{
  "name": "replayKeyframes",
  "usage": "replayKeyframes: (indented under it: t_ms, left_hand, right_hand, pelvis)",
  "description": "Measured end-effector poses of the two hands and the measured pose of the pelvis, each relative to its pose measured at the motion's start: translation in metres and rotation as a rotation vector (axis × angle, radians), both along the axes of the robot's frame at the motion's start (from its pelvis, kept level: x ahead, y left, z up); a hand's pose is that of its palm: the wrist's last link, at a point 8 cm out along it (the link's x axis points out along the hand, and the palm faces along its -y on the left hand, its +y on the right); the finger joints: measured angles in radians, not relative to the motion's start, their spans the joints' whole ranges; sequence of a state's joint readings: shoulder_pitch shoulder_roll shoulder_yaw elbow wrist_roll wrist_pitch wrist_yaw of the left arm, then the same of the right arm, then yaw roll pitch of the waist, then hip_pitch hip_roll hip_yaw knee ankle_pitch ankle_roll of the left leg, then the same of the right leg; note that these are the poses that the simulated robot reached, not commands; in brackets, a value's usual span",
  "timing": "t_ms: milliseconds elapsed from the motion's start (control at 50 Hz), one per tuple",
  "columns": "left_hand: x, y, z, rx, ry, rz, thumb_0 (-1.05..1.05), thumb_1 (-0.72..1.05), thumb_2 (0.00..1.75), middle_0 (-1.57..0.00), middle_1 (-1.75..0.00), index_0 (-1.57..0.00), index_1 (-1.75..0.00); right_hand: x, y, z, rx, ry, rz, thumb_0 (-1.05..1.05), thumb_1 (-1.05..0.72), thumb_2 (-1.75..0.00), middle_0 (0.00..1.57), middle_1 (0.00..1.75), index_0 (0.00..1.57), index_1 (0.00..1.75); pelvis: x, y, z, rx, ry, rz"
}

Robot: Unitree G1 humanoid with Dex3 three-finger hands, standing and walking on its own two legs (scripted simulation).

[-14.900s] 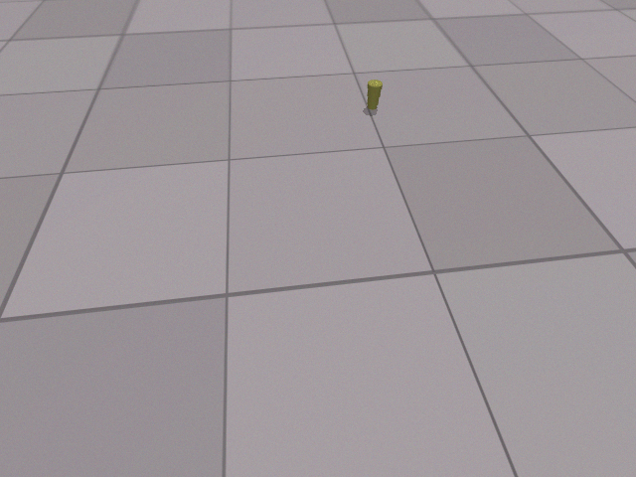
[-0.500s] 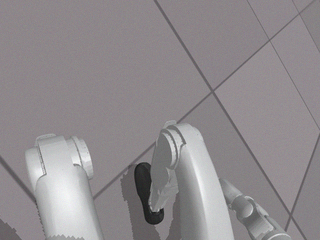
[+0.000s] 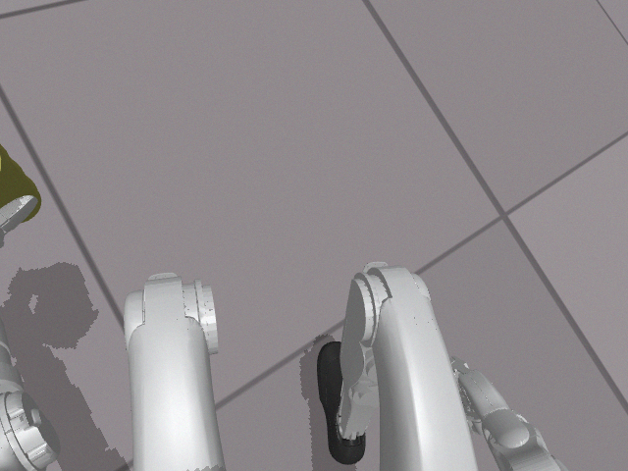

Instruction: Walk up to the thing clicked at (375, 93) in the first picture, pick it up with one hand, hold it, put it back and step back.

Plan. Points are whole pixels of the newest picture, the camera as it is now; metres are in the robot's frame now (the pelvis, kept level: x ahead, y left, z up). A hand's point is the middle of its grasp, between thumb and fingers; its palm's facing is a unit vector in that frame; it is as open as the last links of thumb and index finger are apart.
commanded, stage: settle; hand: left
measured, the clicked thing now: out of the picture +0.41 +0.36 -0.06
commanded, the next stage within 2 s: hold in 0.14 s
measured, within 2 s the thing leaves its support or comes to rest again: neither
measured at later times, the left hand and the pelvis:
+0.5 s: hand out of the picture +0.40 +0.35 +0.02, palm faces +0.46 -0.88 -0.05, open 10.7 cm; pelvis +0.01 -0.01 +0.04, yaw +3 degrees
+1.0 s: hand out of the picture +0.37 +0.32 +0.19, palm faces +0.46 -0.88 -0.04, open 10.7 cm; pelvis +0.02 +0.00 +0.17, yaw +6 degrees
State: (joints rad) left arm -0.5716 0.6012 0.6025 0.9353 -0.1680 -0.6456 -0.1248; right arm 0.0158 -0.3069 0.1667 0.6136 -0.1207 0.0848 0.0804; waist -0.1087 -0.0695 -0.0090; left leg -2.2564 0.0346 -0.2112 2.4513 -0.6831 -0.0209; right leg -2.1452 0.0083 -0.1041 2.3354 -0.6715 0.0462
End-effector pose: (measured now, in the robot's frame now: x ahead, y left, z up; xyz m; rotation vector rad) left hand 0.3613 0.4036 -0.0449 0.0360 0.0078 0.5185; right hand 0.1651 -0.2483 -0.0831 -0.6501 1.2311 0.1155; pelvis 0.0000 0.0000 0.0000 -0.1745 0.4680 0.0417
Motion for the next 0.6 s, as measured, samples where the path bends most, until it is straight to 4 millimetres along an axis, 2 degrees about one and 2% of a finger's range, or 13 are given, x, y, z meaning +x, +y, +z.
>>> replayKeyframes:
  t_ms: [320,460,600]
  left_hand:
    - [0.01,-0.009,0.037,-0.008,0.012,-0.015,-0.06,-0.56,1.0,-0.77,-1.1,-0.74,-1.19]
    - [0.002,-0.012,0.059,0.002,0.019,-0.034,-0.06,-0.56,1.0,-0.76,-1.1,-0.74,-1.19]
    - [-0.012,-0.015,0.094,0.003,0.023,-0.034,-0.06,-0.56,1.0,-0.76,-1.11,-0.74,-1.2]
  right_hand:
    - [-0.003,-0.019,0.003,0.02,0.001,-0.099,0.0,-0.9,-0.9,0.2,0.3,0.21,0.3]
    - [-0.001,-0.019,0.014,0.032,-0.027,-0.14,0.0,-0.9,-0.9,0.2,0.3,0.21,0.3]
    - [0.009,-0.012,0.035,0.066,-0.078,-0.165,0.0,-0.9,-0.9,0.2,0.3,0.21,0.3]
  pelvis:
    - [0.008,-0.008,0.019,0.041,0.063,0.014]
    - [0.008,-0.008,0.033,0.051,0.079,0.022]
    - [0.008,-0.008,0.058,0.06,0.095,0.032]
